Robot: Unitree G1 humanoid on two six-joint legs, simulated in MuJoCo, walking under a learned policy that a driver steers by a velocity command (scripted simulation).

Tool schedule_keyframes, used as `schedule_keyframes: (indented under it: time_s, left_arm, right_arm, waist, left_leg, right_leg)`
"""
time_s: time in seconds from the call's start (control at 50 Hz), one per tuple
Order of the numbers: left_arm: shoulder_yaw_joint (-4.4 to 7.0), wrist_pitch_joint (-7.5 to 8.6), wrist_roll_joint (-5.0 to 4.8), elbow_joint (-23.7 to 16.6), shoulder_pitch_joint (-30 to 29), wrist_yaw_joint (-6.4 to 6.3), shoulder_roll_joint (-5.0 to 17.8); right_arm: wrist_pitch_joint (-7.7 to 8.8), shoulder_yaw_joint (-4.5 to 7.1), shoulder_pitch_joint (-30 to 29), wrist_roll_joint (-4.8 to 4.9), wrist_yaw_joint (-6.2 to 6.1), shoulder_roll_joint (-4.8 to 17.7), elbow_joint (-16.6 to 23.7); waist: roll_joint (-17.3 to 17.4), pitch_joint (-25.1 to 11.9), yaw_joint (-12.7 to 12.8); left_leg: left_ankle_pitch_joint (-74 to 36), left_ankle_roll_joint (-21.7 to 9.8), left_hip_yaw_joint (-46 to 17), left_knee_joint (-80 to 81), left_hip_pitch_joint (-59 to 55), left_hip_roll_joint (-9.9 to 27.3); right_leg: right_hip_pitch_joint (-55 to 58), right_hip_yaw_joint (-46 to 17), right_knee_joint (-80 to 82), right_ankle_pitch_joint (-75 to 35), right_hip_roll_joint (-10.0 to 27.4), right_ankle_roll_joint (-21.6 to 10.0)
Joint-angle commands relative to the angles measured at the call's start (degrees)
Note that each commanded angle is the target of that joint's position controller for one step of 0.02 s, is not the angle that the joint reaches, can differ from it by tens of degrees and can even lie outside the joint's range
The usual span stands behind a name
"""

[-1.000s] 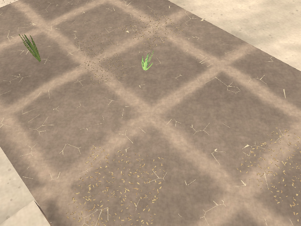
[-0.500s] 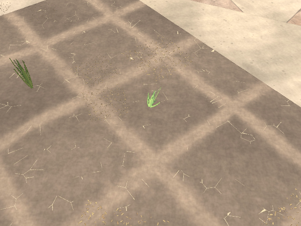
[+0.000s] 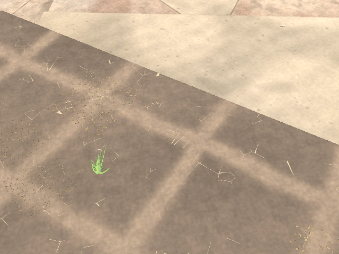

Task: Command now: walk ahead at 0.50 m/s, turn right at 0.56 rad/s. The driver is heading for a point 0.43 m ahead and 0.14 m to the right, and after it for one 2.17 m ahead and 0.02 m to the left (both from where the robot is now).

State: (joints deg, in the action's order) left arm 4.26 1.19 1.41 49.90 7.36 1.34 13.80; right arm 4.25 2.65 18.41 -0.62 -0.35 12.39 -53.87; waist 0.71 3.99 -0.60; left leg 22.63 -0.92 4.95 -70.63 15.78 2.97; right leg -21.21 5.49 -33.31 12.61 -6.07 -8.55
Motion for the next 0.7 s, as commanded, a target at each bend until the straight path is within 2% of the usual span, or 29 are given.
schedule_keyframes:
  time_s: [0.02, 0.04, 0.06, 0.12, 0.18, 0.26, 0.34, 0.38, 0.4, 0.42, 0.44, 0.46, 0.48, 0.5, 0.52, 0.54, 0.56, 0.58, 0.64, 0.7]
  left_arm:
    - [1.87, 0.32, -0.93, 0.4, 8.0, -1.36, 7.3]
    - [1.49, 0.87, -1.16, 0.1, 6.7, -1.55, 6.3]
    - [1.35, 1.53, -1.38, 0.1, 7.1, -1.46, 6.3]
    - [1.81, 2.45, -1.54, 0.6, 10.2, -1.3, 8.8]
    - [1.84, 2.22, -1.5, 0.8, 14.1, -1.26, 9.2]
    - [1.77, 1.98, -1.12, 0.9, 18.2, -1.53, 9.4]
    - [1.78, 1.83, -0.48, 0.8, 20.5, -2.03, 10.1]
    - [2.02, 1.94, -0.29, 0.0, 18.3, -2.49, 11.2]
    - [2.19, 2.1, -0.22, -0.7, 16.0, -2.44, 12.1]
    - [2.31, 2.42, -0.33, -1.1, 14.5, -2.06, 12.7]
    - [2.05, 2.95, -0.88, -1.5, 13.7, -1.44, 11.8]
    - [0.64, 3.38, -2.36, -3.8, 16.1, -1.12, 6.2]
    - [0.5, 3.08, -2.34, -5.3, 20.5, -1.2, 6.0]
    - [0.8, 2.02, -0.57, -3.1, 20.1, -1.67, 9.0]
    - [0.76, 1.65, -0.02, -2.9, 16.1, -1.04, 8.8]
    - [0.57, 1.38, -0.05, -3.4, 14.4, -0.53, 7.4]
    - [0.55, 0.8, 0.65, -3.9, 13.3, -0.01, 7.0]
    - [0.39, 0.03, 0.89, -3.7, 13.6, 0.5, 6.5]
    - [0.05, -1.01, 0.6, -5.8, 10.1, 1.53, 5.7]
    - [-0.71, -0.77, 0.73, -7.8, 4.6, 1.98, 4.2]
  right_arm:
    - [1.48, 1.39, -3.0, -0.79, 0.18, 6.7, 6.7]
    - [0.22, 1.23, -1.3, -1.86, 0.24, 6.2, 6.2]
    - [-0.86, 1.27, -1.0, -2.32, 0.43, 6.0, 6.3]
    - [-2.34, 1.09, -4.8, -2.15, 0.9, 5.3, 8.1]
    - [-2.51, 1.02, -12.6, -1.84, 0.97, 5.8, 10.8]
    - [-2.24, 0.44, -20.0, -1.49, 1.41, 5.7, 13.5]
    - [-1.32, -0.14, -25.1, -0.93, 1.68, 6.3, 16.2]
    - [-0.78, 0.08, -22.0, -0.71, 1.57, 7.7, 16.0]
    - [-0.48, 0.48, -17.4, -0.59, 1.24, 8.7, 14.8]
    - [-0.01, 1.18, -10.2, -0.54, 0.64, 10.3, 12.7]
    - [0.8, 1.95, -1.5, -1.1, -0.14, 12.4, 10.9]
    - [0.87, 3.03, 6.3, -2.68, -1.15, 17.6, 11.2]
    - [-0.07, 3.56, 2.8, -2.23, -0.91, 19.3, 11.4]
    - [-0.63, 2.7, -2.1, -1.66, -0.56, 13.9, 12.6]
    - [-0.67, 1.54, -5.1, -1.17, -0.36, 9.1, 13.0]
    - [-0.59, 0.96, -6.4, -1.34, -0.28, 7.3, 12.6]
    - [-0.22, 0.78, -5.7, -1.25, -0.44, 7.1, 11.7]
    - [0.24, 0.77, -5.1, -1.09, -0.36, 7.1, 10.9]
    - [1.82, 1.22, -2.5, -0.26, 0.3, 7.9, 9.4]
    - [2.19, 1.12, 0.5, -0.67, 0.75, 7.6, 7.5]
  waist:
    - [1.8, -2.6, 1.0]
    - [0.7, -3.1, -0.5]
    - [0.0, -3.6, -0.9]
    - [-1.4, -3.4, -0.6]
    - [-2.8, -1.8, 2.1]
    - [-4.0, -1.5, 5.1]
    - [-4.9, -0.9, 6.4]
    - [-5.6, -1.1, 4.0]
    - [-5.9, -2.4, 1.6]
    - [-4.6, -6.0, -1.6]
    - [-1.2, -11.3, -6.0]
    - [7.3, -20.9, -7.2]
    - [18.9, -24.0, -2.2]
    - [8.4, -15.1, -0.4]
    - [1.5, -8.2, -0.7]
    - [0.9, -4.5, 0.2]
    - [3.7, -3.0, 0.8]
    - [4.9, -2.6, 1.2]
    - [5.1, -3.0, 1.4]
    - [4.1, -1.9, 0.4]
  left_leg:
    - [-4.0, 0.3, -6.8, -0.2, 21.9, 3.7]
    - [-4.7, 1.2, -6.8, 2.1, 18.3, 4.1]
    - [-4.8, 1.9, -6.5, 3.8, 16.9, 4.0]
    - [-8.7, 3.8, -5.0, 10.0, 18.5, 3.6]
    - [-14.9, 4.7, -4.7, 17.6, 22.9, 3.3]
    - [-20.2, 4.3, -5.1, 26.4, 25.0, 1.4]
    - [-19.8, 2.8, -5.3, 33.8, 22.9, -1.1]
    - [-17.6, 1.5, -6.1, 38.4, 15.6, -2.1]
    - [-15.2, 0.5, -5.7, 40.3, 7.9, -3.5]
    - [-14.3, -0.6, -4.8, 42.1, -1.9, -5.1]
    - [-14.2, -2.4, -8.0, 44.6, -15.0, -1.2]
    - [-2.0, -5.9, -25.8, 46.8, -29.9, 14.8]
    - [-0.8, -11.3, -50.4, 54.8, -32.5, 23.5]
    - [5.5, -11.6, -46.1, 54.6, -24.4, 22.1]
    - [4.2, -10.6, -36.2, 55.6, -16.6, 18.8]
    - [-1.5, -8.9, -28.3, 57.5, -11.2, 15.8]
    - [-6.7, -8.0, -22.9, 58.5, -8.4, 13.9]
    - [-11.4, -7.4, -18.6, 59.3, -6.8, 12.4]
    - [-21.0, -8.4, -12.1, 61.2, -7.6, 12.8]
    - [-23.6, -9.2, -7.7, 62.8, -8.4, 11.6]
  right_leg:
    - [18.3, -26.0, 19.0, -16.4, 18.4, -9.7]
    - [15.3, -23.0, 19.5, -19.6, 16.2, -8.8]
    - [14.1, -21.7, 19.7, -22.6, 15.0, -8.6]
    - [12.6, -19.6, 20.5, -25.1, 12.6, -7.9]
    - [14.5, -20.9, 21.1, -22.6, 11.8, -6.3]
    - [19.6, -22.8, 19.3, -23.5, 11.6, -5.1]
    - [23.3, -25.5, 16.0, -27.8, 12.9, -4.7]
    - [21.9, -26.9, 13.8, -29.9, 13.4, -2.9]
    - [19.4, -26.6, 10.7, -34.8, 12.8, -1.6]
    - [17.4, -25.7, 3.6, -39.4, 10.9, -0.3]
    - [11.8, -22.8, -8.7, -34.5, 6.9, 1.2]
    - [1.0, -17.0, -26.5, -11.7, 1.8, 2.9]
    - [-11.1, -12.8, -36.8, 19.1, -3.1, 3.3]
    - [-14.8, -13.1, -41.6, 14.9, 2.5, 3.0]
    - [-14.4, -12.0, -40.1, 10.1, 4.7, 3.3]
    - [-13.2, -11.4, -36.9, 7.8, 6.5, 3.7]
    - [-12.3, -11.0, -34.8, 6.9, 7.9, 4.1]
    - [-11.1, -10.3, -34.6, 6.2, 8.3, 4.6]
    - [-13.9, -9.6, -33.0, 2.5, 9.2, 5.3]
    - [-16.9, -10.3, -26.0, -2.4, 9.1, 6.1]
